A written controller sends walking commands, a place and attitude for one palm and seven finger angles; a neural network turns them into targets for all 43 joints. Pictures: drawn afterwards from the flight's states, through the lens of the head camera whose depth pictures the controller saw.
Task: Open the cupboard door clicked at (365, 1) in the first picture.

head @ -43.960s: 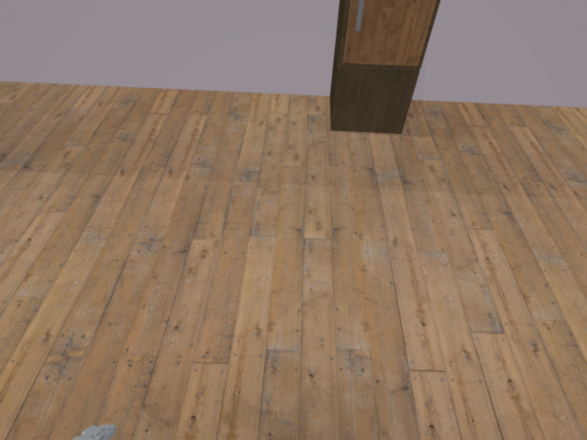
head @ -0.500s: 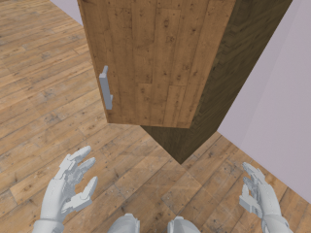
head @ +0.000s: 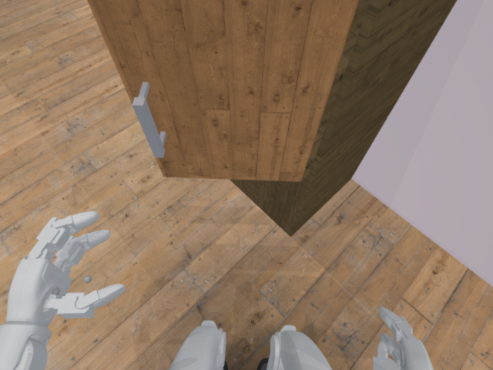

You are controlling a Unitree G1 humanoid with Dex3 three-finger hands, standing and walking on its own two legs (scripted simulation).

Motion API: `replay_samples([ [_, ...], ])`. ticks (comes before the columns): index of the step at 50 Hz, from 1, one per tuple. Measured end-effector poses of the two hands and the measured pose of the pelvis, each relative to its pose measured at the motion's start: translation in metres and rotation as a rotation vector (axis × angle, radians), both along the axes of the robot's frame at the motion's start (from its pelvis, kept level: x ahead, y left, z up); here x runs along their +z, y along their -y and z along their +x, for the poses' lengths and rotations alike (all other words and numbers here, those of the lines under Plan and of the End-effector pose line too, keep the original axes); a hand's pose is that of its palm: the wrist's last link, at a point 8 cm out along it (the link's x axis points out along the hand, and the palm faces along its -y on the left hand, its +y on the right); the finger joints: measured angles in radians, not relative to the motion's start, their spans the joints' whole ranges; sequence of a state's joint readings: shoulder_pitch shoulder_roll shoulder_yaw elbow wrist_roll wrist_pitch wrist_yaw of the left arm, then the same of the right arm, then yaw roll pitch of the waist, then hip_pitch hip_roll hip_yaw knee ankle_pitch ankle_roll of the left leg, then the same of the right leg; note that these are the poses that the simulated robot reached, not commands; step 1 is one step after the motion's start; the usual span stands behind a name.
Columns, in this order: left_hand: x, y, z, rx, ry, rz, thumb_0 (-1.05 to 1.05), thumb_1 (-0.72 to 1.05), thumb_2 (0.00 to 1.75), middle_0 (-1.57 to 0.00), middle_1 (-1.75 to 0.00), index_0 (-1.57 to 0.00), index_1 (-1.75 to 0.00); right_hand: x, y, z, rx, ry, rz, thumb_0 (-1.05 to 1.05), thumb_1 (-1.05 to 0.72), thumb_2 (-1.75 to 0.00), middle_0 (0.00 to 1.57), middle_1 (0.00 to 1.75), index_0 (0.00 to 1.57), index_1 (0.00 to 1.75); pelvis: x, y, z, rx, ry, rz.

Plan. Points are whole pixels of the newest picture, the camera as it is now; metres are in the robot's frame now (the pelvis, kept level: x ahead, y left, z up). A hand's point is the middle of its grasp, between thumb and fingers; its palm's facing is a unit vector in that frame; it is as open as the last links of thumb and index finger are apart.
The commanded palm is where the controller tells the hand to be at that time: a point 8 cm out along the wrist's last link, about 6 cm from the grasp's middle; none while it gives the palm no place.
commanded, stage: raise the hand with hooked fingers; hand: left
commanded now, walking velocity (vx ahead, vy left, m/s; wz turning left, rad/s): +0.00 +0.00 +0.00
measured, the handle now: (152, 122) +0.55 +0.22 +0.01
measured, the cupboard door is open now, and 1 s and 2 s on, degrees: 45 45 45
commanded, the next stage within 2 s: move the hooked fingers beside the handle in 1.18 s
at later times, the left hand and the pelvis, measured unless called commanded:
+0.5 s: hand (49, 267) +0.26 +0.30 +0.03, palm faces +0.03 -1.00 -0.06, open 13.8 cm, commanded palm +0.24 +0.35 +0.03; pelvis -0.01 +0.04 +0.00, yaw +0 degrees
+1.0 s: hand (45, 249) +0.28 +0.32 +0.02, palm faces +0.01 -1.00 -0.05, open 14.0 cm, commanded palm +0.26 +0.36 +0.03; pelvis +0.00 +0.05 +0.00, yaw -1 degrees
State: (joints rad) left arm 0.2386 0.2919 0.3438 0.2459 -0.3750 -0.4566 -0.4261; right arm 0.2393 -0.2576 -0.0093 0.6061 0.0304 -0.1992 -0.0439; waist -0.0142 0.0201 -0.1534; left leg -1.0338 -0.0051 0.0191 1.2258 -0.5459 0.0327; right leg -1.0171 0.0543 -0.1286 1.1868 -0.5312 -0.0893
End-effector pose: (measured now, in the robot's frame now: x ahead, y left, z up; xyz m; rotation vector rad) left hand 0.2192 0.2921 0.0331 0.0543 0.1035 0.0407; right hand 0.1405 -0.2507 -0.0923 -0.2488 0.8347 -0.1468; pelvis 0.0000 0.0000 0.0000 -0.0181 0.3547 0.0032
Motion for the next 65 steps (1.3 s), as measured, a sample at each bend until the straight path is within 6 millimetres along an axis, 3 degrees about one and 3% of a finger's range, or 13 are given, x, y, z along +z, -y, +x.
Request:
replay_samples([
  [4, -0.004, -0.005, 0.002, -0.018, 0.016, -0.004, 0.0, -0.06, 0.49, -0.27, -0.93, -0.27, -0.92, 0.006, 0.01, -0.005, -0.017, 0.002, -0.051, 0.01, -0.9, -0.9, 0.2, 0.3, 0.2, 0.3, -0.001, -0.007, -0.001, -0.006, -0.001, -0.004],
  [8, -0.007, -0.012, 0.004, -0.026, 0.032, -0.011, 0.0, -0.15, 0.45, -0.28, -0.99, -0.27, -0.98, 0.013, 0.008, 0.0, -0.015, 0.033, -0.077, 0.01, -0.9, -0.9, 0.2, 0.3, 0.2, 0.3, -0.003, -0.015, -0.003, -0.007, 0.002, -0.012],
  [18, -0.003, -0.039, 0.009, -0.012, 0.052, -0.001, 0.0, -0.38, 0.35, -0.3, -1.13, -0.29, -1.12, 0.021, -0.037, 0.026, 0.074, 0.107, -0.039, 0.01, -0.9, -0.9, 0.2, 0.3, 0.2, 0.3, -0.003, -0.032, -0.007, 0.008, 0.008, -0.036],
  [25, -0.002, -0.06, 0.015, -0.014, 0.044, 0.004, -0.01, -0.46, 0.32, -0.3, -1.18, -0.3, -1.18, 0.02, -0.06, 0.032, 0.121, 0.105, -0.02, 0.01, -0.9, -0.9, 0.2, 0.3, 0.2, 0.31, -0.002, -0.041, -0.009, 0.017, 0.003, -0.047],
  [37, -0.003, -0.085, 0.036, -0.026, 0.035, 0.005, -0.01, -0.49, 0.31, -0.3, -1.2, -0.3, -1.2, 0.015, -0.051, 0.015, 0.09, 0.028, -0.065, 0.01, -0.9, -0.9, 0.2, 0.3, 0.2, 0.31, -0.004, -0.048, -0.008, 0.016, -0.014, -0.056],
  [48, -0.004, -0.079, 0.042, -0.038, 0.036, -0.003, -0.01, -0.49, 0.3, -0.3, -1.2, -0.3, -1.2, 0.018, -0.039, 0.004, 0.056, 0.0, -0.079, 0.01, -0.9, -0.9, 0.2, 0.3, 0.2, 0.3, -0.002, -0.047, -0.005, 0.009, -0.025, -0.056],
  [65, -0.003, -0.069, 0.039, -0.027, 0.037, 0.002, -0.01, -0.49, 0.3, -0.3, -1.2, -0.3, -1.2, 0.013, -0.041, 0.017, 0.072, 0.027, -0.044, 0.01, -0.9, -0.9, 0.2, 0.3, 0.2, 0.31, -0.004, -0.036, -0.004, 0.011, -0.02, -0.05],
])
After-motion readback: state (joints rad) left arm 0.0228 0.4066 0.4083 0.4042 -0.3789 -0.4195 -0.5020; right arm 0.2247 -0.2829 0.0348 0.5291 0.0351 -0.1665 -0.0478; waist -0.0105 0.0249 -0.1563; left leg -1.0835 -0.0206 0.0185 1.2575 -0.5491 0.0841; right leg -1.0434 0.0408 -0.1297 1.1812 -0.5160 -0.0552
